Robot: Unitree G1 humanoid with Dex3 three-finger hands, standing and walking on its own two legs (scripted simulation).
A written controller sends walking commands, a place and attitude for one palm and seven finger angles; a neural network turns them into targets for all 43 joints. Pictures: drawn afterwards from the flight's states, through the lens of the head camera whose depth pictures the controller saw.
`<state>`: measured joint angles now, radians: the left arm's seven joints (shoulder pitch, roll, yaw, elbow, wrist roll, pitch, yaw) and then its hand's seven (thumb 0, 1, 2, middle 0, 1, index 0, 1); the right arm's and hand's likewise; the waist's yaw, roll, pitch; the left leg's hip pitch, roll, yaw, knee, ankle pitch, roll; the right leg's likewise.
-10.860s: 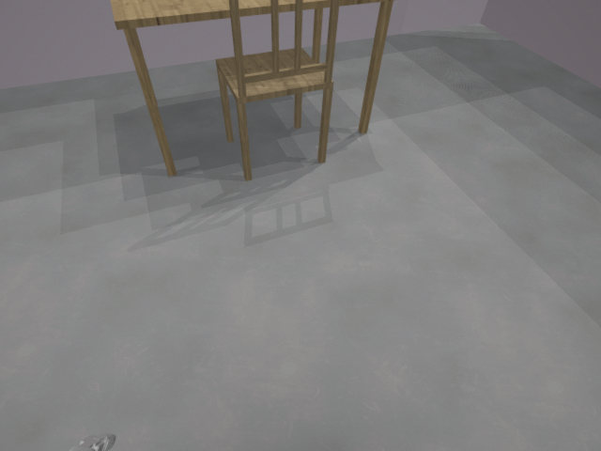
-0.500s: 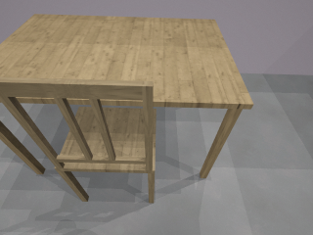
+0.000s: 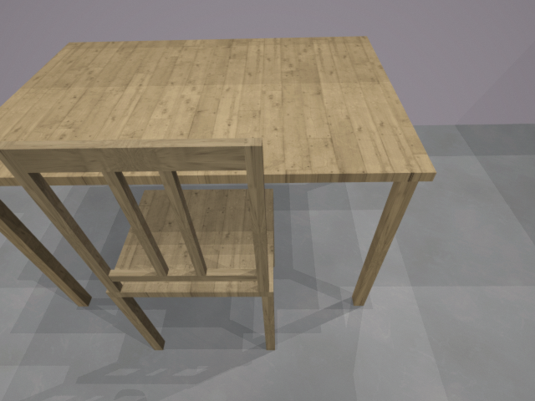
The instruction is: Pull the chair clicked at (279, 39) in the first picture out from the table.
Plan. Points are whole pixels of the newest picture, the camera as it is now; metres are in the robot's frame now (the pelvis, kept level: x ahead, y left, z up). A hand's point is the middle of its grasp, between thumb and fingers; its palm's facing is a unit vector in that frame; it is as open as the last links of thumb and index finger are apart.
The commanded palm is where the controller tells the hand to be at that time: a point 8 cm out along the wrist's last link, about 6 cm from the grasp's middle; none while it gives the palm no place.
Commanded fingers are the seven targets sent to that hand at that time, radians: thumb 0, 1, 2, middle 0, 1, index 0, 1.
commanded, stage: look again from close up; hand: left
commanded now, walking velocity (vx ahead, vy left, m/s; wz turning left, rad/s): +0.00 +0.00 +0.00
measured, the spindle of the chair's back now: (141, 230) +0.44 +0.29 -0.05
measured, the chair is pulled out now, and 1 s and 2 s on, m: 0.00 0.00 0.00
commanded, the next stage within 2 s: raise the hand toward the chair's back in 0.70 s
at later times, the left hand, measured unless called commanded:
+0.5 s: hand out of the picture +0.00 +0.16 -0.17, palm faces +0.02 -0.98 -0.19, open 7.3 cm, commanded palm none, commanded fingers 0.00 0.90 0.90 -0.20 -0.30 -0.20 -0.30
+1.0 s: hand (159, 372) +0.18 +0.18 -0.04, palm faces +0.23 -0.96 -0.15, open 7.6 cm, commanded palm +0.11 +0.21 -0.07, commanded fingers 0.00 0.64 0.79 -0.17 -0.26 -0.17 -0.26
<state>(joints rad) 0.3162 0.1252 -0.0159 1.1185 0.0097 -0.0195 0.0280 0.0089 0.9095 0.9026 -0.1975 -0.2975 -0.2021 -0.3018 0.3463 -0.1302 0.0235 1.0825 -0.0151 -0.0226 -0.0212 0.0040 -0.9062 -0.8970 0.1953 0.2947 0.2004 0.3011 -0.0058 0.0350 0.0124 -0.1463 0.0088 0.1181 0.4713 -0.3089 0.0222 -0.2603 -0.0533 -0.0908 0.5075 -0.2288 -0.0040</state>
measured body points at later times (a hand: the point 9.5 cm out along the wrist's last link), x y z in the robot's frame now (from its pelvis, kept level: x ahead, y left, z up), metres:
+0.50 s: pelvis +0.01 -0.01 +0.00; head +0.01 -0.02 +0.45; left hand +0.00 +0.21 -0.15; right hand -0.01 -0.22 -0.16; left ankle -0.03 +0.10 -0.74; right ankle +0.03 -0.12 -0.74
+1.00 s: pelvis -0.01 -0.01 -0.01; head +0.00 -0.02 +0.44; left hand +0.16 +0.23 -0.03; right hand +0.08 -0.27 -0.13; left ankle -0.03 +0.10 -0.74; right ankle +0.03 -0.12 -0.74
